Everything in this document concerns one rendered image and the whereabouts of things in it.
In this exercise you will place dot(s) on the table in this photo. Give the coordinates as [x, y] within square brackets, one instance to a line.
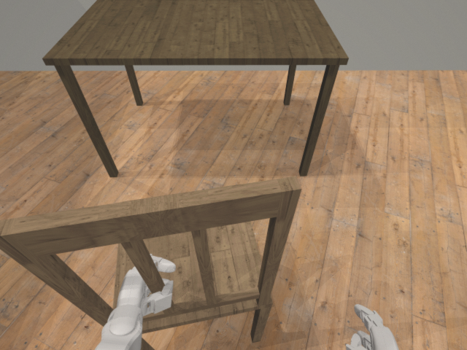
[198, 32]

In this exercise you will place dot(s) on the right robot hand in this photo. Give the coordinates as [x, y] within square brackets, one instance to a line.
[380, 338]

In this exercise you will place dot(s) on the chair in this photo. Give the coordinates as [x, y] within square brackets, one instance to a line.
[207, 234]

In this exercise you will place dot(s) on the left robot forearm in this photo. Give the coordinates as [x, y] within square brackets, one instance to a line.
[123, 330]

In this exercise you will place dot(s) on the left robot hand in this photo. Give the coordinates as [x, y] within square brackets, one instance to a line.
[135, 292]

